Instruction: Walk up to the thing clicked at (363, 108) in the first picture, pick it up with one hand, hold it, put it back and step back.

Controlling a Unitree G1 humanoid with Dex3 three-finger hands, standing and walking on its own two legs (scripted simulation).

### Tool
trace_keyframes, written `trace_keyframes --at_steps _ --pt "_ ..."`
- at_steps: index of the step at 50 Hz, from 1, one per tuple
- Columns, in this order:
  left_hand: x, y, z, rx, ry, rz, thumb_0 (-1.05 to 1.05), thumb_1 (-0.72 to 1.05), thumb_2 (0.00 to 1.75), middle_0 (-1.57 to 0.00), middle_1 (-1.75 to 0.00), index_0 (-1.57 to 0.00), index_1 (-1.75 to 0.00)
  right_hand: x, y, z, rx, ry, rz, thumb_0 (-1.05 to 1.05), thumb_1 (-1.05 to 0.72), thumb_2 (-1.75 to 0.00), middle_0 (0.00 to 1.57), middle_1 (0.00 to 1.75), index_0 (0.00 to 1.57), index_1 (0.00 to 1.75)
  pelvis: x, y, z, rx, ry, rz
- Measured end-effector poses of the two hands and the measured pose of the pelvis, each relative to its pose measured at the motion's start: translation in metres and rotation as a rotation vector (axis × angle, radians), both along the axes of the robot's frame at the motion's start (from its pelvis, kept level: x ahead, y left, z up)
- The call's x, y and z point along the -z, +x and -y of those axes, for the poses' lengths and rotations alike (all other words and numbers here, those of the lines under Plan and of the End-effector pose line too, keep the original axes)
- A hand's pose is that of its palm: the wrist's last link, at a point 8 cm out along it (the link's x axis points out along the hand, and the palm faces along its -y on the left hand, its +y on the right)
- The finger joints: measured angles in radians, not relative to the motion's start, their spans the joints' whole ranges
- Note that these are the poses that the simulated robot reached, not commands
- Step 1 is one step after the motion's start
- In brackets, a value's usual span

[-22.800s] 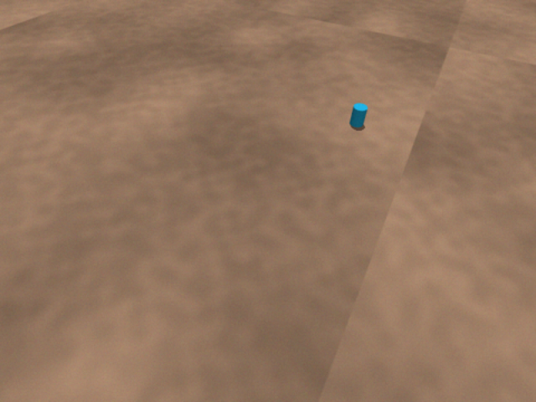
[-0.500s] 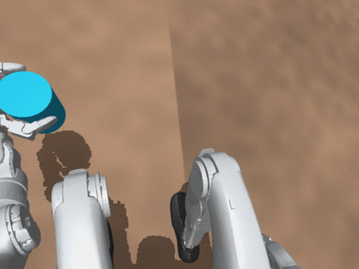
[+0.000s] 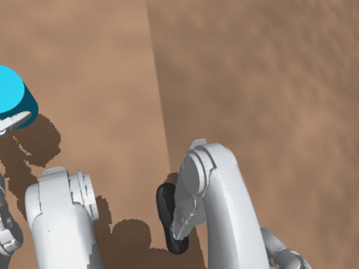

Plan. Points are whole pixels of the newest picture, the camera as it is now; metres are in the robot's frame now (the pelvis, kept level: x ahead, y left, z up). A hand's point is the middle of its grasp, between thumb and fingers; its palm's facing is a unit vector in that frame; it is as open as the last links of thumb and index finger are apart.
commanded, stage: lower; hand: left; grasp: from the side
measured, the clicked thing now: (5, 100) +0.47 +0.26 -0.15
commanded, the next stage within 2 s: loosen in 1.14 s
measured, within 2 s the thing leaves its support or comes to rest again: rests again in 1.08 s
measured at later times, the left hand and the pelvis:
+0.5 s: hand (2, 105) +0.47 +0.27 -0.18, palm faces +0.32 -0.95 -0.01, open 11.8 cm; pelvis +0.00 +0.01 -0.01, yaw -3 degrees
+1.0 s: hand (10, 108) +0.47 +0.26 -0.20, palm faces +0.32 -0.95 -0.03, open 11.8 cm; pelvis -0.01 +0.01 -0.01, yaw -5 degrees
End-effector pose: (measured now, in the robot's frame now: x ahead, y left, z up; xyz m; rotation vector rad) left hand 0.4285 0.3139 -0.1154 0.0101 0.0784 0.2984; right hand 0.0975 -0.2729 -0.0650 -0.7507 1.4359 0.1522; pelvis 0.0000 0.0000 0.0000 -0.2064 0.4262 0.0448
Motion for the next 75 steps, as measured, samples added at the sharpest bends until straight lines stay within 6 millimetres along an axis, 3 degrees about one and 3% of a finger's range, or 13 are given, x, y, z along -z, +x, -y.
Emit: trace_keyframes --at_steps 8,17,34,66,75 --pt "0.011 -0.001 -0.001 -0.013 -0.007 -0.005 -0.05 -0.61 0.97 -0.61 -0.97 -0.66 -1.01 -0.003 -0.002 -0.002 -0.031 -0.015 -0.014 0.0 -0.93 -0.91 0.2 0.3 0.2 0.3 0.003 -0.002 -0.001 0.005 -0.013 0.021" --pt "0.037 -0.004 0.002 -0.019 -0.007 -0.034 -0.05 -0.61 0.97 -0.61 -0.97 -0.66 -1.01 -0.007 -0.002 -0.005 -0.096 -0.036 -0.037 0.0 -0.93 -0.91 0.2 0.3 0.2 0.3 0.007 -0.005 -0.002 0.018 -0.033 0.058" --pt "0.072 0.004 0.006 -0.015 -0.008 -0.035 -0.05 -0.61 0.98 -0.61 -0.97 -0.66 -1.01 -0.019 0.011 -0.016 -0.219 -0.106 -0.076 0.0 -0.93 -0.91 0.2 0.3 0.2 0.3 0.011 -0.005 -0.009 0.038 -0.089 0.107" --pt "0.096 0.002 0.01 -0.036 -0.014 -0.036 -0.05 -0.61 0.97 -0.62 -0.96 -0.67 -1.0 -0.036 0.012 -0.025 -0.337 -0.171 -0.105 -0.01 -0.92 -0.9 0.2 0.3 0.2 0.3 0.012 -0.012 -0.014 0.064 -0.139 0.166" --pt "0.092 0.006 0.01 -0.036 -0.025 0.007 -0.04 -0.51 0.73 -0.67 -0.79 -0.71 -0.81 -0.04 0.012 -0.028 -0.343 -0.184 -0.105 -0.01 -0.93 -0.9 0.2 0.3 0.2 0.3 0.011 -0.013 -0.016 0.066 -0.147 0.171"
